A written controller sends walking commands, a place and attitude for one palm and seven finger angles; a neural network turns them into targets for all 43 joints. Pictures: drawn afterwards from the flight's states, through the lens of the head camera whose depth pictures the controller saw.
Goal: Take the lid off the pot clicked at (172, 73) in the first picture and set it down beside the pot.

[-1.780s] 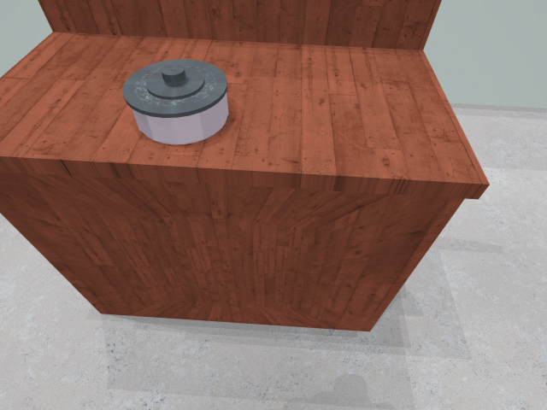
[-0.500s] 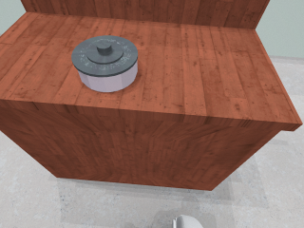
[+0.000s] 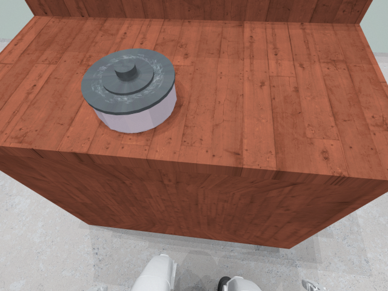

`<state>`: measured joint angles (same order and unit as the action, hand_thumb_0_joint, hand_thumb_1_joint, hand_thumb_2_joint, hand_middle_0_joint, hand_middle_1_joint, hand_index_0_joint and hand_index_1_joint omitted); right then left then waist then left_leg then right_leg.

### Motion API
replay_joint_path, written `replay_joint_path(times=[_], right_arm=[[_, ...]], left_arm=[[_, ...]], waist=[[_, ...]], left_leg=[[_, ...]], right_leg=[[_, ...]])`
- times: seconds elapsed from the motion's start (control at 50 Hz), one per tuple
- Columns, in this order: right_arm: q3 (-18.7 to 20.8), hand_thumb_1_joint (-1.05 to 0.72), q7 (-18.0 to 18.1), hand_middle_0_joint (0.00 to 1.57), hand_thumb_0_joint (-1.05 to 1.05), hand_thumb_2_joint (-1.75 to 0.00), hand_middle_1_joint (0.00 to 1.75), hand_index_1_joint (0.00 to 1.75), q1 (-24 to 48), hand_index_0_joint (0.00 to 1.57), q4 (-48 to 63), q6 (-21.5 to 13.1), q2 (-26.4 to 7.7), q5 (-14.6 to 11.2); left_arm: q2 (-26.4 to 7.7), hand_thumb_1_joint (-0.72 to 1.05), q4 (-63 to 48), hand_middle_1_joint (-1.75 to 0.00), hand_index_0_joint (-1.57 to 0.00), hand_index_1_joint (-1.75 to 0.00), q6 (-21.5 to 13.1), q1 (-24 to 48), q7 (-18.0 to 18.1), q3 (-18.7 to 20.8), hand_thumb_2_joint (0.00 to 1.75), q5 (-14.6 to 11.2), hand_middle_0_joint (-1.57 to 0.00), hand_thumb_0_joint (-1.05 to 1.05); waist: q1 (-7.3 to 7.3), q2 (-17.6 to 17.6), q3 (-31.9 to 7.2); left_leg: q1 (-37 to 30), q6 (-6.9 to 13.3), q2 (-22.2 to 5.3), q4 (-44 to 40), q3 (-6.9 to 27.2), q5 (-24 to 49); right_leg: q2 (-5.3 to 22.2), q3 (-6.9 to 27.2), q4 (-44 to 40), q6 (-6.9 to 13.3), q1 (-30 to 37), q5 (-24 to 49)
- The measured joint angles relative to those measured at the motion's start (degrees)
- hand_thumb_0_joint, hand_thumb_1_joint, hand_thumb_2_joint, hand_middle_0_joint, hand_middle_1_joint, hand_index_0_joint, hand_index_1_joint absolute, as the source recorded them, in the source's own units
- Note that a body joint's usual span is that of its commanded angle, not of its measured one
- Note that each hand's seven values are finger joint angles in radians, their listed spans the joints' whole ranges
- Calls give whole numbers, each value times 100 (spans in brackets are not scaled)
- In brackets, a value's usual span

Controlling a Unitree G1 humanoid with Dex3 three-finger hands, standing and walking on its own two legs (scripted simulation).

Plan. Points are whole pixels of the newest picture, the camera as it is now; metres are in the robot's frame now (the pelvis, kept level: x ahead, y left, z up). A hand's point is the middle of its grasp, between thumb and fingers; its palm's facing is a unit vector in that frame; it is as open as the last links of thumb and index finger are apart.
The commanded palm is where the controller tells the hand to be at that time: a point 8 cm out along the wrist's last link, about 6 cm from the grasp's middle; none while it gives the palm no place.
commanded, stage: come to a stop and stand still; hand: left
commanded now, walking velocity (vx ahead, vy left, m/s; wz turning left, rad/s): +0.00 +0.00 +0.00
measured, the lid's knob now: (125, 68) +0.49 +0.17 +0.16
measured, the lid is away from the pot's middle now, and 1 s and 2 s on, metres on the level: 0.00 0.00 0.00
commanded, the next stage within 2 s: look again from close up in 1.06 s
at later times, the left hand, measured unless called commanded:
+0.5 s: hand out of the picture -0.01 +0.26 -0.17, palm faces +0.01 -0.98 -0.20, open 7.4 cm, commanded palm none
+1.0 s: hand out of the picture -0.05 +0.21 -0.17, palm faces +0.00 -0.98 -0.20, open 7.3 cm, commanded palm none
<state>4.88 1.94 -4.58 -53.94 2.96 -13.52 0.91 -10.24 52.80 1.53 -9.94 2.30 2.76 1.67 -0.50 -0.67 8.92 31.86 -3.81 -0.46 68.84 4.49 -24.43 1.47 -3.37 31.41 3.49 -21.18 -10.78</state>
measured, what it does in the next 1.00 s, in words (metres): steps on the spot: left foot, then right foot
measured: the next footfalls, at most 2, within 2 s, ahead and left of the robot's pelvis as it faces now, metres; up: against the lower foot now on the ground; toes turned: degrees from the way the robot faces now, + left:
left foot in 0.18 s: +0.00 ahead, +0.15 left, +0.00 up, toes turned +0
right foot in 0.58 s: -0.08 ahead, -0.06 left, +0.00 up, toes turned -1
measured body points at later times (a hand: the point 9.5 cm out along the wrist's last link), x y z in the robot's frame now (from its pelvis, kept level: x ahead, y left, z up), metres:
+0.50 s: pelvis -0.04 +0.07 +0.01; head +0.00 +0.09 +0.46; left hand -0.01 +0.31 -0.15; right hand -0.01 -0.17 -0.14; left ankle -0.04 +0.15 -0.73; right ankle -0.10 -0.07 -0.69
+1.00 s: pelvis -0.06 +0.04 +0.01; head -0.05 +0.03 +0.46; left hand -0.04 +0.26 -0.15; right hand -0.09 -0.19 -0.16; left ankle -0.04 +0.15 -0.73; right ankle -0.12 -0.06 -0.73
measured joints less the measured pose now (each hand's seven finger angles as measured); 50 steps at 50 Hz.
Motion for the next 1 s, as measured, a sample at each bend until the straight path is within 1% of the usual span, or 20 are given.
replay_joint_path(times=[0.06,0.12,0.14,0.18,0.2,0.22,0.24,0.26,0.28,0.32,0.38,0.44,0.52,0.54,0.58,0.6,0.66,0.7,0.82,1.0], right_arm=[[-31,-91,-38,20,0,-90,30,30,119,20,52,-31,-31,-8],[-94,-91,-70,20,0,-90,30,30,118,20,60,-85,16,-34],[-117,-91,-77,20,0,-90,30,30,90,20,56,-115,46,-45],[-172,-91,-88,20,0,-90,30,30,-31,20,57,-200,108,-64],[-193,-91,-84,20,0,-90,30,30,-111,20,45,-253,167,-60],[-225,-91,-79,20,0,-90,30,30,-184,20,26,-258,254,-38],[-278,-91,-89,20,1,-90,30,30,-271,20,22,-222,320,-8],[-326,-91,-82,20,1,-90,30,30,-363,20,5,-196,382,19],[-362,-91,-58,20,1,-90,30,30,-456,20,-22,-181,440,37],[-423,-90,-16,20,1,-90,30,30,-618,20,-93,-166,525,42],[-432,-92,51,20,1,-90,30,30,-766,21,-218,-192,552,17],[-438,-92,68,21,1,-90,30,30,-852,21,-317,-240,538,5],[-424,-92,78,20,1,-90,30,30,-931,21,-436,-283,522,12],[-416,-91,77,20,1,-90,30,30,-956,21,-476,-293,519,6],[-407,-91,70,20,1,-90,30,30,-1026,21,-572,-308,517,-24],[-400,-91,63,20,1,-90,30,30,-1050,21,-634,-311,512,-46],[-371,-91,42,20,1,-90,30,30,-1078,21,-816,-282,426,-76],[-380,-91,29,20,1,-90,30,30,-1125,20,-912,-273,425,-59],[-411,-91,12,20,1,-90,30,30,-1216,20,-1137,-275,504,-50],[-397,-91,26,20,1,-90,30,30,-1177,20,-1191,-254,473,-34]], left_arm=[[-120,92,-53,-30,-20,-30,30,-128,-47,28,90,48,-20,0],[-234,91,-98,-30,-20,-30,51,-228,-84,57,90,82,-20,0],[-269,91,-103,-30,-20,-30,59,-250,-91,63,90,83,-20,0],[-328,91,-96,-30,-20,-30,91,-297,-96,72,90,55,-20,1],[-373,91,-81,-30,-20,-30,119,-297,-96,79,90,28,-20,1],[-415,91,-38,-30,-20,-30,160,-259,-87,98,90,3,-20,1],[-431,91,-6,-30,-20,-30,204,-242,-68,102,90,-10,-20,1],[-431,91,30,-30,-20,-30,235,-239,-52,97,90,-12,-20,1],[-420,91,68,-30,-20,-30,255,-240,-51,95,90,-13,-20,1],[-382,91,115,-30,-20,-30,246,-267,-78,88,90,-18,-20,1],[-333,91,185,-30,-20,-30,184,-363,-114,60,90,-37,-20,1],[-281,91,320,-30,-20,-30,182,-429,-125,17,90,-54,-20,1],[-188,91,499,-30,-20,-30,197,-388,-132,-65,90,-84,-20,1],[-163,91,530,-30,-20,-30,181,-366,-131,-82,90,-92,-20,1],[-127,91,571,-30,-20,-30,111,-334,-121,-111,90,-106,-20,1],[-106,91,592,-30,-20,-30,60,-326,-104,-119,90,-107,-20,1],[71,91,690,-30,-20,-30,-24,-299,-69,-181,90,-105,-20,1],[125,91,708,-30,-20,-30,-79,-336,-53,-205,90,-109,-20,1],[108,93,775,-30,-20,-30,-93,-408,-7,-198,90,-130,-20,1],[149,93,869,-30,-20,-30,-72,-575,-55,-216,90,-134,-20,1]], waist=[[-106,75,-67],[-179,166,-150],[-187,200,-182],[-160,247,-269],[-133,323,-296],[-144,432,-272],[-154,470,-270],[-144,475,-289],[-128,461,-318],[-105,410,-387],[-84,397,-496],[-23,381,-581],[119,298,-623],[146,275,-634],[170,264,-668],[155,261,-687],[196,-41,-674],[214,-90,-707],[205,18,-777],[151,63,-709]], left_leg=[[-311,9,-38,-717,-103,-13],[-810,70,-10,-1656,-253,-115],[-1014,92,13,-2037,-313,-73],[-1528,147,54,-3037,-435,331],[-1682,319,99,-3359,-462,329],[-1699,442,157,-3373,-487,334],[-1709,515,158,-3375,-490,364],[-1741,556,144,-3450,-478,429],[-1784,580,132,-3584,-458,526],[-1859,609,121,-3886,-428,742],[-1932,669,178,-4283,-480,996],[-1965,712,247,-4524,-563,1150],[-1948,728,326,-4663,-633,1269],[-1930,721,346,-4668,-649,1287],[-1861,690,404,-4591,-693,1278],[-1803,667,425,-4492,-738,1239],[-1812,602,269,-4376,-717,1185],[-1871,567,234,-4415,-717,1214],[-2000,487,148,-4411,-704,1229],[-1890,421,50,-4297,-626,1240]], right_leg=[[32,60,32,-61,-70,30],[36,69,63,-135,-152,70],[39,60,84,-170,-185,81],[40,18,198,-265,-276,66],[85,9,325,-308,-343,18],[90,100,568,-356,-414,-432],[7,221,886,-378,-485,-980],[-91,341,1235,-405,-550,-1306],[-177,450,1600,-428,-607,-1426],[-285,594,2288,-462,-681,-1374],[-251,675,2736,-525,-575,-1224],[-118,614,2332,-584,-176,-1256],[0,449,1010,-548,565,-1443],[4,421,637,-524,749,-1339],[23,383,-222,-477,1150,-808],[47,405,-537,-429,1299,-817],[-109,384,-675,-324,1405,-816],[-145,389,-679,-290,1439,-774],[-231,384,-643,-214,1548,-772],[-336,315,-649,-139,1506,-715]])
